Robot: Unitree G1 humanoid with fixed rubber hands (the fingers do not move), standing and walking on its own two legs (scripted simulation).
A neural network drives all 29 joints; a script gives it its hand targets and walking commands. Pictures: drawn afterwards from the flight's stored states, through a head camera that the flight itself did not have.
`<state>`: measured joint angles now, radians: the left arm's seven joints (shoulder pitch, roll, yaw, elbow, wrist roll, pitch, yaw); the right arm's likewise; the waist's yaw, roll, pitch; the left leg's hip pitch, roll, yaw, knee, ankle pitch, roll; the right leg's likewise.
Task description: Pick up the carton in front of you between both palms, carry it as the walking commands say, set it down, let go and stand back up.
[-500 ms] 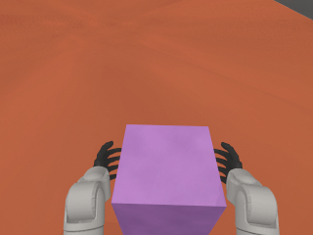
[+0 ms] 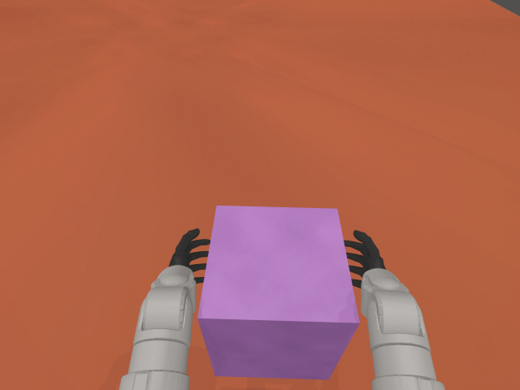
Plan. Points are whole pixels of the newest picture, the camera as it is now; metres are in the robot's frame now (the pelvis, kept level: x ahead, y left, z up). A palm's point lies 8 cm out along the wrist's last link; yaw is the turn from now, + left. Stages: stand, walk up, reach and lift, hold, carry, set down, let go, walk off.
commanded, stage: carry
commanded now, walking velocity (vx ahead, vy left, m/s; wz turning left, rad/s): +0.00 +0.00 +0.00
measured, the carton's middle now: (274, 295) +0.30 +0.00 -0.06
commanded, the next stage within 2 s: hold in 0.30 s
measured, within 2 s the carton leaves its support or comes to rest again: neither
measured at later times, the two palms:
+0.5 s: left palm (184, 282) +0.27 +0.14 +0.03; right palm (383, 284) +0.27 -0.16 +0.04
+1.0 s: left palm (207, 273) +0.34 +0.12 -0.06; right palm (370, 291) +0.30 -0.17 -0.05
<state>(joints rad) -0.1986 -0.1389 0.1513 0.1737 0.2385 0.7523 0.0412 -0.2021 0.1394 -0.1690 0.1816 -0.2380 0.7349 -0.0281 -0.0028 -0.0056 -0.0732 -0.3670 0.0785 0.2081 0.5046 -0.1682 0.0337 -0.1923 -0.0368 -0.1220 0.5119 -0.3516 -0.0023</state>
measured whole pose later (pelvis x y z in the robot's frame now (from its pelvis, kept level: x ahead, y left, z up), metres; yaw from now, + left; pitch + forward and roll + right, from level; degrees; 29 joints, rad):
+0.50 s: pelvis -0.01 -0.01 +0.01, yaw -1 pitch -5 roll +0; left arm -0.18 -0.14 0.14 0.13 0.24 0.73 0.05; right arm -0.20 0.14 -0.17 0.19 -0.23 0.68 -0.02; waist 0.00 -0.05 0.06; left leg -0.19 0.01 0.06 0.37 -0.10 0.01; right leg -0.04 0.01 0.01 0.42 -0.29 -0.02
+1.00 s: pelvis -0.06 +0.01 -0.03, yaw -5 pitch +7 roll -1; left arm -0.70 -0.15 0.53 0.63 0.48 0.38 -0.04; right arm -0.68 0.20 -0.60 0.63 -0.45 0.33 0.01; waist 0.00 -0.06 0.16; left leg -0.66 -0.03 -0.03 0.72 -0.18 0.02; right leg -0.54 0.06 0.07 0.78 -0.37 0.01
